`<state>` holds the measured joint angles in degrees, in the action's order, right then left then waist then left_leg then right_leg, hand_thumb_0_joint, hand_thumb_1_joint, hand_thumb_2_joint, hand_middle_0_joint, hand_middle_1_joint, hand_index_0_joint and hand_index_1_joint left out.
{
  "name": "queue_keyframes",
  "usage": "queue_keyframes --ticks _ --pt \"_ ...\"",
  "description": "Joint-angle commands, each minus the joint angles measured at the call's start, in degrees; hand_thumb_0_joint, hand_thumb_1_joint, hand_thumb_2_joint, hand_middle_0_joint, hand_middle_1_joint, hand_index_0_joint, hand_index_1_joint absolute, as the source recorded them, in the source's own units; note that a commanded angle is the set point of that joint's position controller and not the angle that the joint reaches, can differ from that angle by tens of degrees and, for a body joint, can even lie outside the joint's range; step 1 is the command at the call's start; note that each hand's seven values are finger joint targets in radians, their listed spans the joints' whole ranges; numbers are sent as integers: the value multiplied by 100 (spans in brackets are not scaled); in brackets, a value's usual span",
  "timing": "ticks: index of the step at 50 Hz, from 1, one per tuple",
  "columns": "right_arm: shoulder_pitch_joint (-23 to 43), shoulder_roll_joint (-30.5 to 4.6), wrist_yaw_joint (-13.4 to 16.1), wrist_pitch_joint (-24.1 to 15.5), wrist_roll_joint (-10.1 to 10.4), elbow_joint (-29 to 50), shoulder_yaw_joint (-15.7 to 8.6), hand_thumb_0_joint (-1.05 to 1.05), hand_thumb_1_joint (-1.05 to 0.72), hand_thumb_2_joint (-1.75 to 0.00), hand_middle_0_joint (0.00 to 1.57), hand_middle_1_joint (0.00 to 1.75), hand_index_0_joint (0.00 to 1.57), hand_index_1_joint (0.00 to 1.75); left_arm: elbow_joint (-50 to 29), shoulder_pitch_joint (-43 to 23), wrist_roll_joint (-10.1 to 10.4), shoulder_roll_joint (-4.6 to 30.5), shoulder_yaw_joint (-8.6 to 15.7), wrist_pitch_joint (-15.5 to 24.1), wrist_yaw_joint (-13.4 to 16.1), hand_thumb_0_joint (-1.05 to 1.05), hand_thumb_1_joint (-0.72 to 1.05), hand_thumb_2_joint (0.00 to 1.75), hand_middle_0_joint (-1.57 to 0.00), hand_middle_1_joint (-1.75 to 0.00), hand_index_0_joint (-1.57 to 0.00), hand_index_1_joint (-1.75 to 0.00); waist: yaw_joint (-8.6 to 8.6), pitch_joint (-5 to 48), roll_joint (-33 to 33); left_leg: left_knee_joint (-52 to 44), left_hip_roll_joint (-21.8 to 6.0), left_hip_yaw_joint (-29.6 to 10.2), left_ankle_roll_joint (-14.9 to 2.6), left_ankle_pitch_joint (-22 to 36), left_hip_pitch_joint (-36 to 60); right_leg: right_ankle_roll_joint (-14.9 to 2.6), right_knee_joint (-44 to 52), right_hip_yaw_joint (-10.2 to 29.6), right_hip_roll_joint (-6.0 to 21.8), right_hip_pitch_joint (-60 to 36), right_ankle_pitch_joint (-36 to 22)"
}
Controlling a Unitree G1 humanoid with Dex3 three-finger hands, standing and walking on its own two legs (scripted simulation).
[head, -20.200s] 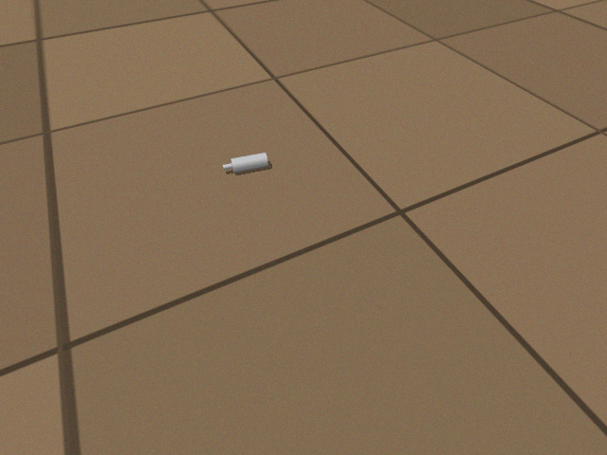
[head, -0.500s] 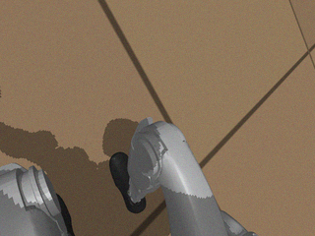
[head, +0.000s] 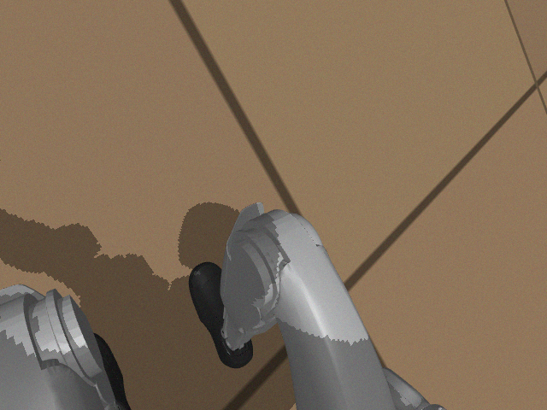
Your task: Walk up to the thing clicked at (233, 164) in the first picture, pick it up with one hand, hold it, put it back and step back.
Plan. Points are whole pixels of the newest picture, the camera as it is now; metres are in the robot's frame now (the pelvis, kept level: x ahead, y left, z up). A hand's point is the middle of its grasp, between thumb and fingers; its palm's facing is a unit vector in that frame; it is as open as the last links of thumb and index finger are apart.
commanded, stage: close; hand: left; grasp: from above
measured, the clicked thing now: out of the picture +0.47 +0.35 -0.27
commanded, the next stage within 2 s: settle in 0.16 s
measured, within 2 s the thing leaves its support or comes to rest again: leaves its support in 0.62 s
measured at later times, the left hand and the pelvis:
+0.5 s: hand out of the picture +0.46 +0.32 -0.25, palm faces -0.45 -0.15 -0.88, open 10.0 cm; pelvis +0.00 +0.00 +0.00, yaw +0 degrees
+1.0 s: hand out of the picture +0.45 +0.33 -0.17, palm faces -0.45 -0.10 -0.89, open 9.9 cm; pelvis +0.01 +0.00 +0.02, yaw +5 degrees
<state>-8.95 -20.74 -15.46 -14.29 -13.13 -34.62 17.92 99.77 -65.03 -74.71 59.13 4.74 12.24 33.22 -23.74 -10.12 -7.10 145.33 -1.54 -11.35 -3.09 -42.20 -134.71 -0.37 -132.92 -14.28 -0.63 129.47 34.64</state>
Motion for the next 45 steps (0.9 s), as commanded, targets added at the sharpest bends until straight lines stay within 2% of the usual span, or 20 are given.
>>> queue_keyframes --ticks 1,4,8,10,12,15,18,22,25,28,30,34,36,37,38,39,40,41,42,45 --pt "-1181 -1857 54 5 14 -93 -538 0 -90 -90 20 30 20 30 -593 -1382 115 993 -2 -6 140 0 48 74 -81 -76 -83 -74 -371 3618 3007 -1611 -93 68 242 1511 2743 -92 978 -115 -331 -2146 -1318" --pt "-1179 -1883 71 19 24 -94 -543 0 -90 -90 20 30 20 30 -574 -1297 69 1215 101 -12 152 0 53 75 -86 -75 -87 -74 -263 3710 2995 -1594 -86 108 232 1515 2699 -94 1011 -73 -353 -2313 -1346" --pt "-1122 -1878 98 25 15 -78 -500 0 -90 -90 20 30 20 30 -397 -1224 140 1069 -42 -21 118 0 57 76 -90 -75 -91 -73 -355 3534 2821 -1582 -87 142 201 1313 2535 -86 1086 -67 -381 -2305 -1226" --pt "-1168 -1872 126 48 43 -103 -539 0 -90 -90 20 30 20 30 -703 -1302 126 1291 123 8 147 0 61 75 -91 -75 -93 -73 -172 3824 3101 -1660 -85 122 242 1445 2758 -111 1048 -61 -355 -2341 -1275" --pt "-1182 -1835 99 53 27 -86 -540 0 -90 -90 20 30 20 30 -524 -1293 98 1016 26 -9 113 0 64 73 -94 -73 -95 -71 -282 3670 3063 -1657 -98 45 264 1467 2799 -115 953 -121 -321 -2117 -1264" --pt "-1081 -1882 115 58 40 -43 -543 0 -91 -90 20 30 20 30 -446 -1191 168 982 -65 5 102 0 59 78 -96 -72 -98 -71 -314 3475 2878 -1657 -101 62 236 1276 2599 -101 1032 -114 -359 -2128 -1132" --pt "-1166 -1849 112 61 37 -93 -550 0 -91 -91 20 30 20 30 -721 -1325 129 1202 76 -48 45 0 63 77 -101 -70 -102 -69 -233 3731 3137 -1617 -87 151 233 1490 2784 -96 1023 -48 -341 -2278 -1324" --pt "-1217 -1866 95 94 38 -83 -651 0 -91 -91 20 30 20 30 -974 -1252 136 1139 183 -92 -38 0 68 77 -106 -67 -106 -67 -155 3892 3343 -1652 -89 91 310 1717 3096 -147 969 -93 -296 -2081 -1366" --pt "-1246 -1877 120 170 88 -119 -803 0 -91 -91 20 30 20 30 -1575 -1315 131 1448 477 -82 -10 0 69 77 -106 -66 -107 -66 86 4553 3818 -1732 -82 150 352 1923 3418 -201 930 -35 -297 -2250 -1495" --pt "-1336 -1795 77 192 85 -185 -853 0 -91 -91 20 30 20 30 -1667 -1392 91 1241 469 -96 -61 0 70 75 -108 -64 -108 -64 -100 4235 3527 -1535 -42 310 272 1828 3006 -184 1001 13 -306 -2229 -1525" --pt "-1424 -1846 99 225 125 -200 -1037 0 -91 -91 20 30 20 30 -2325 -1384 83 1480 711 -84 -73 0 72 76 -109 -63 -108 -63 101 4687 3870 -1621 -34 348 311 2050 3375 -220 1011 55 -289 -2284 -1601" --pt "-1414 -1720 46 264 231 -245 -1277 0 -91 -90 20 30 20 30 -2893 -1489 211 830 473 -97 -250 0 77 72 -112 -59 -112 -59 86 4876 3913 -1722 -10 392 322 1955 3467 -232 1040 104 -242 -2089 -1556" --pt "-1270 -1575 42 300 347 -213 -1336 0 -91 -91 20 30 20 30 -3030 -1327 329 407 129 -146 -359 0 77 74 -113 -60 -112 -61 324 5158 3938 -1859 -9 369 320 1923 3613 -250 1002 129 -244 -1901 -1474" --pt "-1366 -1631 35 327 336 -346 -1422 0 -91 -90 20 30 20 30 -2875 -1295 282 633 319 -194 -391 0 79 72 -113 -59 -113 -59 305 5061 3878 -1852 -20 354 315 1996 3683 -222 1004 142 -225 -1773 -1471" --pt "-1455 -1610 30 365 384 -287 -1440 0 -91 -90 20 30 20 30 -3150 -1423 291 516 221 -204 -449 0 81 72 -114 -61 -114 -61 316 5220 3977 -1923 16 382 323 2058 3676 -226 1013 170 -214 -1865 -1525" --pt "-1533 -1646 39 407 402 -417 -1521 0 -91 -90 20 30 20 30 -2847 -1257 309 592 361 -276 -490 0 82 73 -115 -61 -115 -61 346 5065 3812 -1934 22 370 315 2004 3563 -243 1009 172 -191 -1753 -1493" --pt "-1499 -1563 31 450 416 -325 -1511 0 -90 -90 20 30 20 30 -2931 -1288 300 210 117 -308 -573 0 85 76 -117 -62 -117 -62 337 5156 3756 -2000 45 397 316 2082 3623 -245 1038 183 -189 -1759 -1503" --pt "-1488 -1512 51 496 443 -401 -1527 0 -91 -90 20 30 20 30 -2983 -1292 349 271 173 -338 -594 0 85 76 -118 -61 -118 -61 404 5280 3688 -1982 19 432 276 2066 3653 -229 1087 215 -220 -1825 -1510" --pt "-1518 -1445 28 518 467 -389 -1486 0 -91 -90 20 30 20 30 -2752 -1424 391 -257 -175 -370 -701 0 89 75 -120 -61 -121 -61 259 4956 3491 -2044 77 418 265 1888 3429 -245 1107 220 -182 -1648 -1413" --pt "-1497 -1466 110 599 516 -352 -1535 0 -91 -90 20 30 20 30 -2816 -1384 411 171 -17 -426 -853 0 87 75 -121 -59 -120 -60 388 4987 3170 -2116 129 533 177 1578 3154 -236 1268 320 -177 -1812 -1232"
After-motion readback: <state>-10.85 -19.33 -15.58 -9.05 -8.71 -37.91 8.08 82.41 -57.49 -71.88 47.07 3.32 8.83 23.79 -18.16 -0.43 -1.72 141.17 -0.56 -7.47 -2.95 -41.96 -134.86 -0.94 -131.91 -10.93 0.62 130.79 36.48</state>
